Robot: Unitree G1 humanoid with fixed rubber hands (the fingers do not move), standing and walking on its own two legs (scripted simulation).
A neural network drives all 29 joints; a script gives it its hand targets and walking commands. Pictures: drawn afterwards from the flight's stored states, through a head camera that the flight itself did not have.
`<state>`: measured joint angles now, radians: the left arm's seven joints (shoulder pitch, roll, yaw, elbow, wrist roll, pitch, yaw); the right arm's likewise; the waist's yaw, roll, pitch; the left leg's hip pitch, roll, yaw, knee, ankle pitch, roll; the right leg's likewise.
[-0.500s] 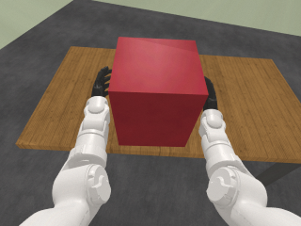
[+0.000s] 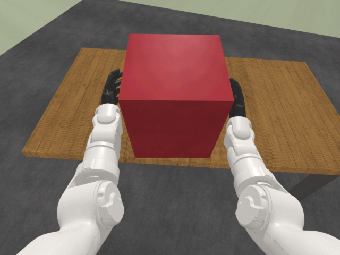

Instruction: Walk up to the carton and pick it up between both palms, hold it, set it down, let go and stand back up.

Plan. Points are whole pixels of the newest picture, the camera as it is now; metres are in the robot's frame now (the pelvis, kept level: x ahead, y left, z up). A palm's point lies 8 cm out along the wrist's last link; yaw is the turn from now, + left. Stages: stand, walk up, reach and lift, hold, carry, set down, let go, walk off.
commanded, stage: reach and lift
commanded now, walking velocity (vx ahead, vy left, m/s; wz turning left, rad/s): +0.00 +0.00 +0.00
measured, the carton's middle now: (173, 101) +0.45 +0.01 +0.10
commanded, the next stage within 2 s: none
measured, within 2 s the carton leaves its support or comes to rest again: neither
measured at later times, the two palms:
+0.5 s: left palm (99, 94) +0.40 +0.17 +0.17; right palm (240, 106) +0.38 -0.13 +0.16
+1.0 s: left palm (87, 88) +0.38 +0.18 +0.20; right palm (241, 99) +0.37 -0.12 +0.19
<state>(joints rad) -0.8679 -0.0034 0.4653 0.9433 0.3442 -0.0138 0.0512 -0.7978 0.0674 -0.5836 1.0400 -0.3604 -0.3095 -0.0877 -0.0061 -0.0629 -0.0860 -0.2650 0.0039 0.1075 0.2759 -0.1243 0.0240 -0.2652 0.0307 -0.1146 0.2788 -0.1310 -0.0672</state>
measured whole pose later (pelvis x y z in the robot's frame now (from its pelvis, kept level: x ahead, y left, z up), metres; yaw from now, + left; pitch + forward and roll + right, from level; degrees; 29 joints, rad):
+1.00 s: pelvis -0.02 +0.01 +0.00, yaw +2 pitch -8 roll -1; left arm -0.86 0.04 0.32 0.61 0.32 0.53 0.05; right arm -0.85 0.02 -0.32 0.94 -0.04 0.06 -0.10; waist -0.08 -0.10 0.01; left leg -0.03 -0.01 0.07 0.32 -0.16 0.04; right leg 0.01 0.02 -0.15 0.27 -0.14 -0.05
